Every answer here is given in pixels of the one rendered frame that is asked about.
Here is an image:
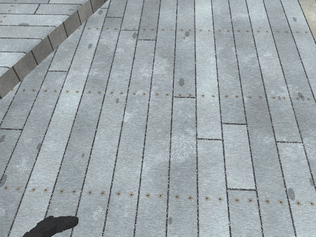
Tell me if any left robot hand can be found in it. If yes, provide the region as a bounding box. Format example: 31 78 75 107
23 215 79 237

